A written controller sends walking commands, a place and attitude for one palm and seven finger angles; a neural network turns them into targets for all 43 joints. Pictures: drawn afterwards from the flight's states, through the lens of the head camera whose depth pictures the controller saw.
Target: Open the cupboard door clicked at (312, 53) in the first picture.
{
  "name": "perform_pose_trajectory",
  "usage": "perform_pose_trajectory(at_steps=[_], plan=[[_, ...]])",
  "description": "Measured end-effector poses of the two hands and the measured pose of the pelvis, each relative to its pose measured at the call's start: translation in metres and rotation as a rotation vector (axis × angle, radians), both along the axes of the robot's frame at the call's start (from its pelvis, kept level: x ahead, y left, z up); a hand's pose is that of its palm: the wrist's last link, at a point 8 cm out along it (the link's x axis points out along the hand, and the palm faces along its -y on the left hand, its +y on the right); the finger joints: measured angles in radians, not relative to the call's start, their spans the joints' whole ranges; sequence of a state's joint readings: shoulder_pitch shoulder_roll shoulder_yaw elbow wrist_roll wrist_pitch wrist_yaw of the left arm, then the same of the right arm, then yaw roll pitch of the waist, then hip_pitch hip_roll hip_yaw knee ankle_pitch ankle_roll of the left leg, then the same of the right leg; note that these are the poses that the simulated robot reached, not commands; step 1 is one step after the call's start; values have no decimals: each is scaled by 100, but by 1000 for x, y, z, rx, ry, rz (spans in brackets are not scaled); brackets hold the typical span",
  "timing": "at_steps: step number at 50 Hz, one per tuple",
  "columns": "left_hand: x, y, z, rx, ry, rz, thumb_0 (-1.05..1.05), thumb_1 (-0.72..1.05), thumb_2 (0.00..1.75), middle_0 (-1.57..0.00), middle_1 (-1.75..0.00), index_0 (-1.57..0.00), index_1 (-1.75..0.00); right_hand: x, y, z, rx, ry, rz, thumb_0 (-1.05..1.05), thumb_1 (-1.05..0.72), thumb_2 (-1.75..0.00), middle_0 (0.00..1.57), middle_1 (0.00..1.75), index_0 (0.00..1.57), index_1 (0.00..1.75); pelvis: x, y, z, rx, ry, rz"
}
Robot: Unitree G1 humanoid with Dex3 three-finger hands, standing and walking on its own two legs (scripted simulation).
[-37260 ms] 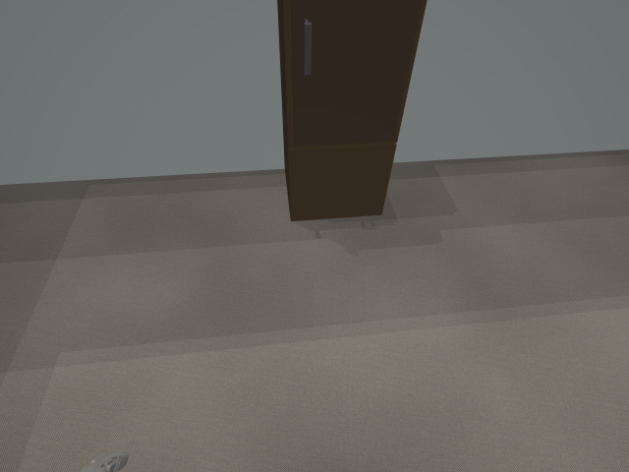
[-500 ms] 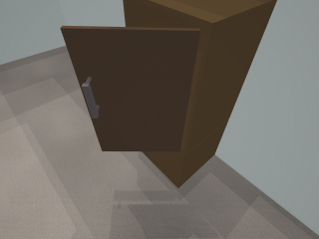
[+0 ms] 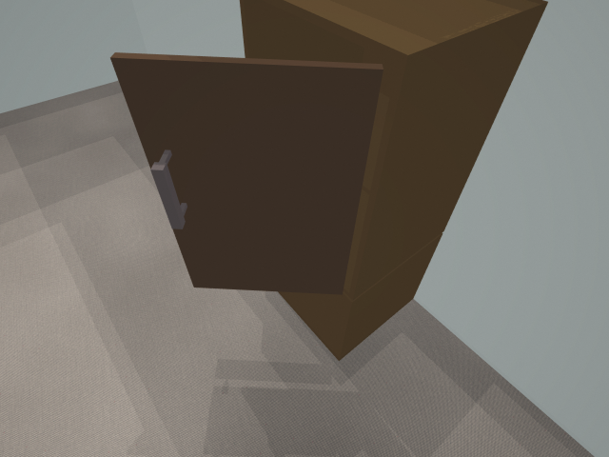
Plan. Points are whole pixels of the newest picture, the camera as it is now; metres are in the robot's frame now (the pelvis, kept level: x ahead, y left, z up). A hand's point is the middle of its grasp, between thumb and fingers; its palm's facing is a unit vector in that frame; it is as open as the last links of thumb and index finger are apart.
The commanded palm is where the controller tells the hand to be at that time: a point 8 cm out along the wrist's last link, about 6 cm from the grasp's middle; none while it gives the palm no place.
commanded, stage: come to a stop and stand still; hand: left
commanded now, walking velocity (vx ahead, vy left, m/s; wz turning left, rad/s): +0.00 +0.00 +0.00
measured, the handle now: (172, 190) +0.54 +0.28 +0.02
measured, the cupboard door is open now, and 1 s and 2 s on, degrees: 48 48 48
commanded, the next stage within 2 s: look again from close up in 0.42 s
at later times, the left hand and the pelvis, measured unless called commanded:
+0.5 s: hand out of the picture +0.03 +0.19 -0.17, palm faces +0.02 -0.98 -0.20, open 7.4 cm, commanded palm none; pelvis +0.02 +0.01 +0.00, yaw +0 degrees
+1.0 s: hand out of the picture +0.02 +0.20 -0.17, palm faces +0.03 -0.98 -0.19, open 7.4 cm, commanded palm none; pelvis +0.02 +0.02 +0.00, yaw +0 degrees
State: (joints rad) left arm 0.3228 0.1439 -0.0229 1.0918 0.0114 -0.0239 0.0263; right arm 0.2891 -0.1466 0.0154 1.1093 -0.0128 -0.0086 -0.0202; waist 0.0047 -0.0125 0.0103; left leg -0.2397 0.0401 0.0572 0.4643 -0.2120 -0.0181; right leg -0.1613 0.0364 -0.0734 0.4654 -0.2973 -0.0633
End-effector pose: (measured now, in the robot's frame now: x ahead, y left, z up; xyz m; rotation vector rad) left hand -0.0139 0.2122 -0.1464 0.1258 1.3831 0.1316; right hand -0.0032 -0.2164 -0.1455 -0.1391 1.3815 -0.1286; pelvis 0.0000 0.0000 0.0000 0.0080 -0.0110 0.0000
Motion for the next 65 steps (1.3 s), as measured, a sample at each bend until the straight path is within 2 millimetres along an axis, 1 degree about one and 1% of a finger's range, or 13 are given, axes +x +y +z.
perform_pose_trajectory(at_steps=[7,13,19,25,34,55,56,57,60,63,65], plan=[[12,1,-2,-5,-1,4,0,91,90,-20,-30,-20,-30,20,-2,3,-22,-18,8,1,-92,-90,19,30,20,30,11,2,1,1,-1,0],[24,11,0,13,-16,4,0,91,90,-20,-30,-20,-30,34,-1,3,-29,-33,13,1,-92,-90,19,30,20,30,18,5,1,2,-4,1],[32,21,2,30,-26,2,0,91,90,-20,-30,-20,-30,41,2,4,-32,-40,16,1,-93,-90,19,30,20,30,22,9,2,2,-7,0],[36,29,3,38,-22,0,0,91,90,-20,-30,-20,-30,42,6,4,-30,-32,22,1,-92,-90,20,30,20,30,24,13,2,3,-5,1],[36,35,4,40,-13,1,0,91,90,-20,-30,-20,-30,39,12,4,-26,-15,24,0,-92,-90,20,30,20,30,25,19,3,4,-4,3],[26,37,3,32,7,7,0,91,90,-20,-30,-20,-30,38,18,5,-28,-6,29,0,-92,-90,20,30,20,30,23,26,4,-2,0,7],[35,38,8,26,-48,56,1,91,90,-20,-30,-20,-30,41,17,6,-32,-40,22,1,-92,-90,20,30,20,30,21,27,3,-6,2,8],[52,43,20,43,-168,84,1,92,90,-20,-30,-20,-30,47,15,9,-43,-105,26,1,-92,-90,20,30,20,30,20,27,2,-2,0,3],[114,56,74,116,-565,105,2,91,89,-21,-31,-20,-31,71,10,15,-60,-311,27,1,-92,-90,20,30,20,30,14,29,-2,9,6,16],[172,55,129,111,-929,68,2,88,88,-20,-34,-20,-34,101,4,22,-67,-487,43,1,-91,-90,20,30,20,30,5,30,-8,3,28,39],[201,51,154,78,-1141,19,2,84,86,-20,-36,-20,-36,121,0,28,-76,-590,58,1,-91,-90,20,30,20,30,-2,27,-15,2,66,36]])
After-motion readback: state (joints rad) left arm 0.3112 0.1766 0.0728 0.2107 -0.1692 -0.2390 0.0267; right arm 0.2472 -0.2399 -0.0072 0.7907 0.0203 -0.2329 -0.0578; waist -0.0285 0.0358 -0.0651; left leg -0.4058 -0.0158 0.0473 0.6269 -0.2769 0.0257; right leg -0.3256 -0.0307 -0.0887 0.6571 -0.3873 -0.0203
